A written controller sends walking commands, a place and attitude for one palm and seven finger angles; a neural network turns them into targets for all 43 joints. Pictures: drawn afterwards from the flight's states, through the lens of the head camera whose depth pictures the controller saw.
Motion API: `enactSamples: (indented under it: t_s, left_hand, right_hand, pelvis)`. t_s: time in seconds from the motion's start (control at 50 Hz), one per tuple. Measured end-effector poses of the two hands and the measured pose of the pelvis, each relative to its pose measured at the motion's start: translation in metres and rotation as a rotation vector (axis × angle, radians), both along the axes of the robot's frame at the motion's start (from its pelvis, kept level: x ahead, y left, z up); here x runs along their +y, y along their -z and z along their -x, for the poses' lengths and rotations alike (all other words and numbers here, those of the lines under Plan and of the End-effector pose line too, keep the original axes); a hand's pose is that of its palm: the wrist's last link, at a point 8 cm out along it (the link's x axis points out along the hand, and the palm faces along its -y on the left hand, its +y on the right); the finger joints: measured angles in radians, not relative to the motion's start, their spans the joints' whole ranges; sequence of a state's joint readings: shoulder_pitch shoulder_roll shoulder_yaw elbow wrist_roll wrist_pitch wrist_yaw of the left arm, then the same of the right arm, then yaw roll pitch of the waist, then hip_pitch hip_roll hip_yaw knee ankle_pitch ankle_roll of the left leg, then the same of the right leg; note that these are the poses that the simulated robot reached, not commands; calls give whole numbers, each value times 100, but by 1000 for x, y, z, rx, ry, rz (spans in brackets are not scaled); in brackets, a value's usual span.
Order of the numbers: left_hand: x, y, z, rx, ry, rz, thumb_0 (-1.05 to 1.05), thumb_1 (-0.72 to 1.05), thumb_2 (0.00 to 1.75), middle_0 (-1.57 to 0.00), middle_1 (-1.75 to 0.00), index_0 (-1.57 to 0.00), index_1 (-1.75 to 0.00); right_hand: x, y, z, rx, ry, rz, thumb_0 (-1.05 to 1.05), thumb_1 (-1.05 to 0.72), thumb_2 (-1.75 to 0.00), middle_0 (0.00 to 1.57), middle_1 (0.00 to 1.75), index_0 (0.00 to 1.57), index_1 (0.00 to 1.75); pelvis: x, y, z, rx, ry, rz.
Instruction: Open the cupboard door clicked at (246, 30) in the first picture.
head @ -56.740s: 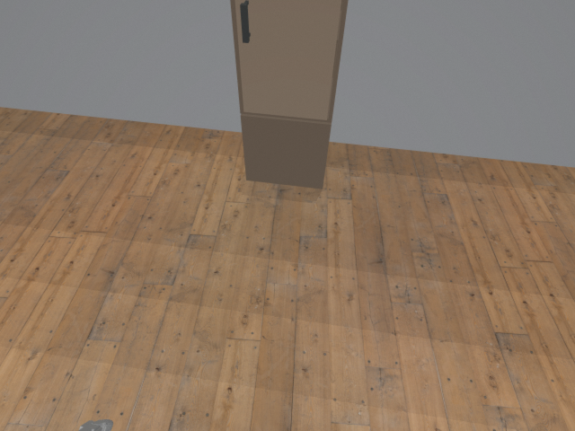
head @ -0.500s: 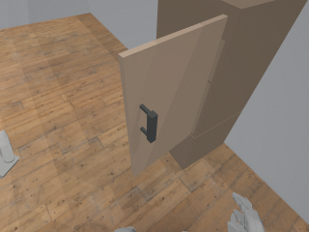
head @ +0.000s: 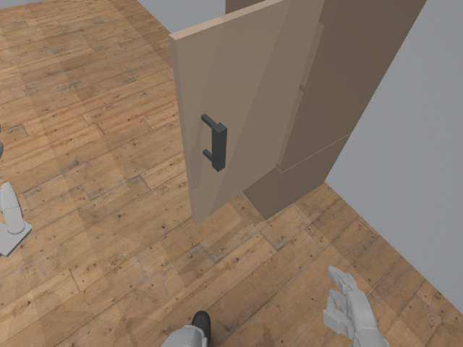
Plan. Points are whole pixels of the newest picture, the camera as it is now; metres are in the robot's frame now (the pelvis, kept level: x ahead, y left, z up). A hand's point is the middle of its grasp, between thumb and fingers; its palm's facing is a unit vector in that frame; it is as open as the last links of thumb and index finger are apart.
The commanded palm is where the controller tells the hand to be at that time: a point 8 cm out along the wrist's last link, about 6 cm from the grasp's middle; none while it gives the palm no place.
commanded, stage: stop stepping back and stand still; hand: left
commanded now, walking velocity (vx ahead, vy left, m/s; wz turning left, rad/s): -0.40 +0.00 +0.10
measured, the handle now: (212, 143) +0.48 +0.10 +0.04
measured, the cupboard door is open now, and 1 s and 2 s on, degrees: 97 97 97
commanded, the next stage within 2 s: let the arm hang, fingers relaxed in 1.24 s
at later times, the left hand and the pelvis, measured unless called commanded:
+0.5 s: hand out of the picture +0.11 +0.29 +0.17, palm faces +0.46 -0.80 -0.38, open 7.4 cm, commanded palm +0.05 +0.32 +0.19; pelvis -0.07 +0.02 +0.00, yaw +3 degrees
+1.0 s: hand out of the picture +0.07 +0.35 +0.17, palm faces +0.48 -0.78 -0.41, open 7.4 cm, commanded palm +0.00 +0.37 +0.19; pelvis -0.13 +0.07 +0.01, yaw +2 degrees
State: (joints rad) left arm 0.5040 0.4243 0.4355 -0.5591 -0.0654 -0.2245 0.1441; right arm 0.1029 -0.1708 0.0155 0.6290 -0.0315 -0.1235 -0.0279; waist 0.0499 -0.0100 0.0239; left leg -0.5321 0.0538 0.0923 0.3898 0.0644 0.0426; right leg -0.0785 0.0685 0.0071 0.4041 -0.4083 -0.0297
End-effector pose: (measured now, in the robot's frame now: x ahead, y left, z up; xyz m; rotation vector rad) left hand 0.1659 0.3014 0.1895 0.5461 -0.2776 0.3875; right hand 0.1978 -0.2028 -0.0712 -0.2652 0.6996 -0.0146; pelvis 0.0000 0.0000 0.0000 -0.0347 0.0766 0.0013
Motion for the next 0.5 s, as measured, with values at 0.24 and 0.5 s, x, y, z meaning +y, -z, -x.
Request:
enactSamples:
  t_s: [0.24,0.5]
  left_hand:
    - [2,-1,54,30,31,-16,1,88,90,-21,-30,-21,-30]
    - [23,6,102,-61,-13,47,1,89,90,-21,-30,-21,-30]
  right_hand:
    - [-47,-23,74,-32,143,83,2,-90,-90,20,30,21,30]
    - [-29,-6,138,26,153,121,2,-90,-90,20,30,20,30]
  pelvis:
    - [-5,-3,37,-80,-13,4]
    - [17,3,71,-145,-47,45]
